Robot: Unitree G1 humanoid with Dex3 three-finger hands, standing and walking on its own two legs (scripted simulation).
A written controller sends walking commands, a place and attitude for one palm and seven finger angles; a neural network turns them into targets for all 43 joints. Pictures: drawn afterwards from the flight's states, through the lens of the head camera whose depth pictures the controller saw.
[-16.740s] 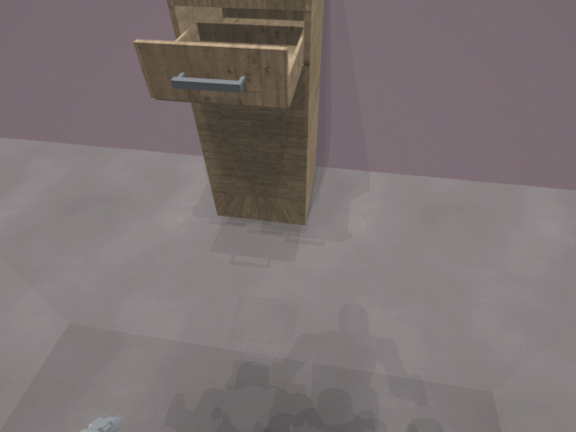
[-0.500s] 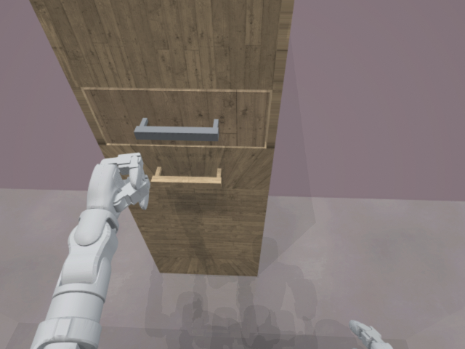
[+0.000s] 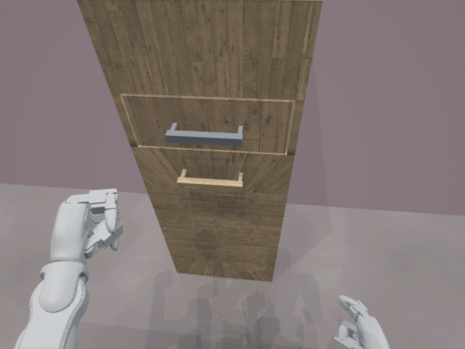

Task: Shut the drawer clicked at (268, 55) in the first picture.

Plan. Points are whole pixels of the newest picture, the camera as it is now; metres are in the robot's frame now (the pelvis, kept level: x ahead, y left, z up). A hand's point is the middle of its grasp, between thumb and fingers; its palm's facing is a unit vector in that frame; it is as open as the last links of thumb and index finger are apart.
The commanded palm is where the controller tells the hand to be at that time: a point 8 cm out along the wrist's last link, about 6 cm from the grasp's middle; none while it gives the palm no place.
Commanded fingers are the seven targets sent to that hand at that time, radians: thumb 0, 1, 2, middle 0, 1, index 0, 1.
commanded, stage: draw the hand back to the body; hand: left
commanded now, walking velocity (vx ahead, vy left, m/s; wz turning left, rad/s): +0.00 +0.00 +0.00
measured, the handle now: (205, 133) +0.56 +0.12 +0.07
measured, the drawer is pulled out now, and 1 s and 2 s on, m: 0.00 0.00 0.00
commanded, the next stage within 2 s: step back with the hand held close in 0.54 s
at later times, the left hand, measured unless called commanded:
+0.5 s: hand (51, 250) +0.19 +0.25 +0.16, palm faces +0.39 -0.83 -0.39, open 3.3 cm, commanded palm +0.14 +0.29 +0.17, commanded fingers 0.00 0.90 0.90 -1.40 -1.60 -1.40 -1.60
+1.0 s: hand (69, 256) +0.20 +0.24 +0.14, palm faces +0.22 -0.84 -0.50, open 3.2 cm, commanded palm +0.13 +0.29 +0.17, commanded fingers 0.00 0.90 0.90 -1.40 -1.60 -1.40 -1.60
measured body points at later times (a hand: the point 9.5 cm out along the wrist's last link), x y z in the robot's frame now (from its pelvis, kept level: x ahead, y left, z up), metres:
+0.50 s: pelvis +0.02 +0.01 +0.00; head +0.00 +0.00 +0.45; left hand +0.16 +0.30 +0.18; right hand +0.21 -0.21 -0.08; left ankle +0.01 +0.07 -0.74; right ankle -0.02 -0.09 -0.74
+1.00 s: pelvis +0.00 +0.02 +0.00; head +0.03 +0.01 +0.45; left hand +0.18 +0.29 +0.16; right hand +0.17 -0.24 -0.09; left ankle +0.01 +0.07 -0.74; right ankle -0.02 -0.09 -0.74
